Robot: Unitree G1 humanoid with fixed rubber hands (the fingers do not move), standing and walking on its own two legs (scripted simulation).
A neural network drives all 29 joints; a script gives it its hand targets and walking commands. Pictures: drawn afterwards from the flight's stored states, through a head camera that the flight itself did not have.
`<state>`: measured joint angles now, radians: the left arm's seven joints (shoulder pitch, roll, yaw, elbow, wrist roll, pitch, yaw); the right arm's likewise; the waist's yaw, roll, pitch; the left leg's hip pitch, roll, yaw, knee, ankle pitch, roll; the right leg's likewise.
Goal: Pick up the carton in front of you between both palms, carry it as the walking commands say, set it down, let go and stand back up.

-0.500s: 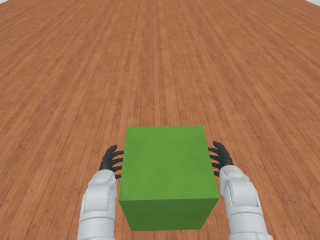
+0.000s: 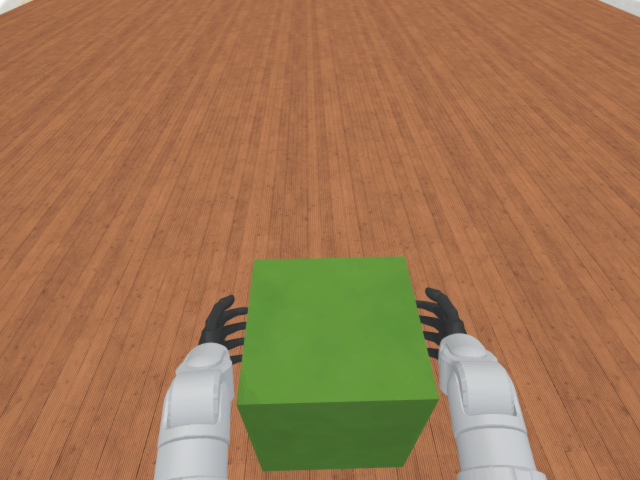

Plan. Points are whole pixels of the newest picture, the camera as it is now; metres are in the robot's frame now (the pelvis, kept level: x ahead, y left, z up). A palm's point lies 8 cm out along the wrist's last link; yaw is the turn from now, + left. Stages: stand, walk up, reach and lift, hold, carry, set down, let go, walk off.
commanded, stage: carry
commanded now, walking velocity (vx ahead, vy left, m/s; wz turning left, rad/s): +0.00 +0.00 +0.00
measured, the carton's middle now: (331, 367) +0.31 +0.00 -0.04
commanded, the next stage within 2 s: hold in 0.10 s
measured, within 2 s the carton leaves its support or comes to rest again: neither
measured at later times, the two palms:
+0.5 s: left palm (185, 391) +0.24 +0.17 +0.05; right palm (430, 345) +0.29 -0.12 +0.05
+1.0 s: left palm (211, 377) +0.25 +0.14 +0.06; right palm (450, 333) +0.31 -0.15 +0.05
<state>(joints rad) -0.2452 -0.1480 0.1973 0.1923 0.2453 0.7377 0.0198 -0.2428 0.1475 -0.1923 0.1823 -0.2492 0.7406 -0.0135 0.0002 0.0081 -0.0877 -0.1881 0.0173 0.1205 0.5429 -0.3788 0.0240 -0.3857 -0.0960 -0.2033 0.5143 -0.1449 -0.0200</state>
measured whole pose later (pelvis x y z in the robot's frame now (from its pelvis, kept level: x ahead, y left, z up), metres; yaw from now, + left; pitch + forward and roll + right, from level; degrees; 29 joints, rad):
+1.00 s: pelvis -0.02 -0.05 +0.01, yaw +10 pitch -8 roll +0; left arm -0.35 -0.18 0.32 0.37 0.32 0.64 -0.03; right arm -0.34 0.17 -0.28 0.29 -0.32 0.71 0.00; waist -0.01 0.06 0.06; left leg -0.03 0.02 -0.08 0.43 -0.28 0.01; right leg -0.14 0.01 -0.09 0.38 -0.11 -0.04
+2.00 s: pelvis -0.07 -0.03 -0.19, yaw +11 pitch +43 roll +3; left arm -0.89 -0.09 0.41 0.67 0.21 0.24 0.08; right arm -0.82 0.06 -0.52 0.52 -0.28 0.29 0.02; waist -0.09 0.09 -0.17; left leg -1.68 -0.07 0.01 1.49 -0.57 0.00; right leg -1.82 -0.05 0.04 1.39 -0.32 0.02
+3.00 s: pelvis -0.10 -0.02 -0.37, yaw +9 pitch +46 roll -1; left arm -1.44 0.19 0.11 1.01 0.07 0.23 0.16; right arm -1.28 -0.20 -0.49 0.84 -0.02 0.24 -0.02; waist -0.20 0.02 0.17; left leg -2.24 -0.12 0.00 2.14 -0.70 0.00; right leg -2.39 -0.03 0.06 1.95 -0.37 0.06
